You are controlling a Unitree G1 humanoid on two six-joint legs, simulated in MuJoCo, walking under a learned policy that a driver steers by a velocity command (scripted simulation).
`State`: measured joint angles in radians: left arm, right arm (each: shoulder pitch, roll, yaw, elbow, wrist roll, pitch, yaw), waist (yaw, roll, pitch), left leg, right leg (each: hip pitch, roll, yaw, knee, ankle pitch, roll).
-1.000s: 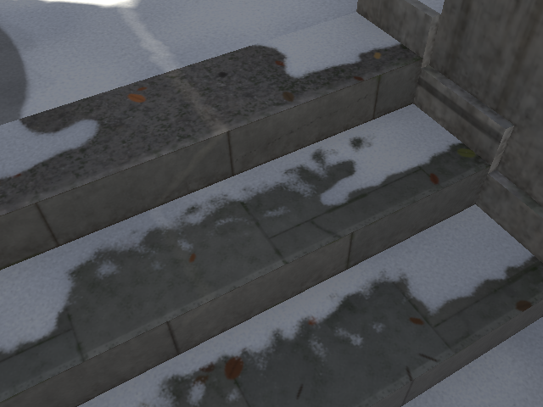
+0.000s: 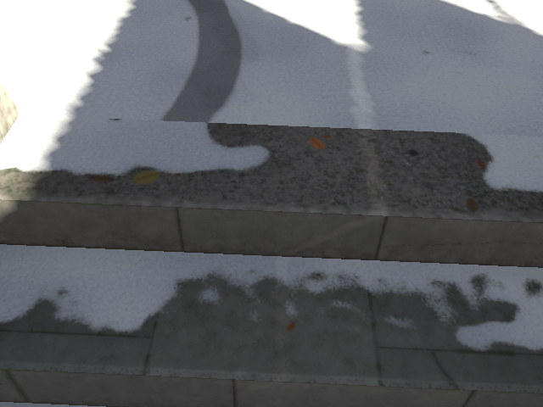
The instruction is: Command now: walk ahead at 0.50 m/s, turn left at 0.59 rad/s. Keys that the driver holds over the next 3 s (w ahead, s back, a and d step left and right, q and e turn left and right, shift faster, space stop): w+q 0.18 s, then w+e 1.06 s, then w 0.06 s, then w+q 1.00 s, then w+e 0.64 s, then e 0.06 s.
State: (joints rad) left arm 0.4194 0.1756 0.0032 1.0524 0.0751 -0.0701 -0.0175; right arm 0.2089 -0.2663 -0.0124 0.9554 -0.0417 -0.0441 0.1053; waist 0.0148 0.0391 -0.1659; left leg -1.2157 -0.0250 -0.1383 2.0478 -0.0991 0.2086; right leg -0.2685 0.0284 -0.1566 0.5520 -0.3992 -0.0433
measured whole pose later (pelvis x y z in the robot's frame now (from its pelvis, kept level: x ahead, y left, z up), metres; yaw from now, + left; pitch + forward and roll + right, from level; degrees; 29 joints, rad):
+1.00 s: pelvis +0.58 +0.06 +0.27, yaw -8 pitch +6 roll -3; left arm 0.34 0.18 0.03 1.09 0.05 -0.04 -0.06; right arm 0.21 -0.23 0.00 0.97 -0.07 -0.07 0.09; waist 0.01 0.04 -0.15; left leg -0.92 0.00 -0.19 1.93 -0.04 0.18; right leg -0.54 0.15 -0.02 0.82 -0.39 -0.10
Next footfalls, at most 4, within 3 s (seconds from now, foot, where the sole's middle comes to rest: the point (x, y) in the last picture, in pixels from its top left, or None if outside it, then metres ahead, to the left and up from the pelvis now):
0.26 left None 0.31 0.16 -0.61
0.80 right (293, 324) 0.62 -0.01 -0.46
1.28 left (226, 165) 0.95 0.15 -0.31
1.84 right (342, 120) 1.15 -0.14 -0.31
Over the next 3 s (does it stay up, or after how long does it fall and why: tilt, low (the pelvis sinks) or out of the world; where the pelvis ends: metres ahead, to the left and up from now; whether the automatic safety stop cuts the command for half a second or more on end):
stays up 1.60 0.00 0.44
